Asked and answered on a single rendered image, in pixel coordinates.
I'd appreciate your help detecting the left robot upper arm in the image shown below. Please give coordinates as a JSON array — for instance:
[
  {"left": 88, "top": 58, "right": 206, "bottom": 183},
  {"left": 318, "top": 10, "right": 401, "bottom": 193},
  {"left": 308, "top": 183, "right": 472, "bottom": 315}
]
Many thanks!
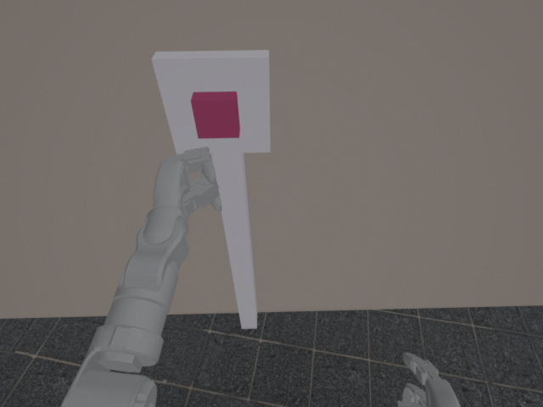
[{"left": 64, "top": 370, "right": 157, "bottom": 407}]

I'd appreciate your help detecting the robot left hand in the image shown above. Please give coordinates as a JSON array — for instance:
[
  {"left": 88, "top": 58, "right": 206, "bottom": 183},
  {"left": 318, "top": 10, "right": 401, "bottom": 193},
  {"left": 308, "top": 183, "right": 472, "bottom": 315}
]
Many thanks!
[{"left": 154, "top": 147, "right": 222, "bottom": 220}]

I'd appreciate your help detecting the robot right hand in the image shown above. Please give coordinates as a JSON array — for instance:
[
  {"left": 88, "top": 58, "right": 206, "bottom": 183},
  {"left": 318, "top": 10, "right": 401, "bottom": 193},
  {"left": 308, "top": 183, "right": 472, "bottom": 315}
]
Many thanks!
[{"left": 398, "top": 353, "right": 461, "bottom": 407}]

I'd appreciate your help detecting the left robot forearm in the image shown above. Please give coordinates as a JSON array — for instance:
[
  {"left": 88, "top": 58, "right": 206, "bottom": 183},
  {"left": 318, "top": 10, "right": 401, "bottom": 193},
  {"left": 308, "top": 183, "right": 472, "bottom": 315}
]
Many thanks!
[{"left": 60, "top": 206, "right": 189, "bottom": 407}]

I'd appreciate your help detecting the panel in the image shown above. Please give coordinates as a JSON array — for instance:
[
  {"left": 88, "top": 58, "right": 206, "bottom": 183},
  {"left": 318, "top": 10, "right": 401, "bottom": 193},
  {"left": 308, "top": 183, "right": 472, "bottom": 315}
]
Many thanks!
[{"left": 152, "top": 50, "right": 271, "bottom": 329}]

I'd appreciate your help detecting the button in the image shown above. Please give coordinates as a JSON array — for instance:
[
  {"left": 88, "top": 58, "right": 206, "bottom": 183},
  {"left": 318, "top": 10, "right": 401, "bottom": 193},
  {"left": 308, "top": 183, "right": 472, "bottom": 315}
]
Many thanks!
[{"left": 191, "top": 92, "right": 240, "bottom": 138}]

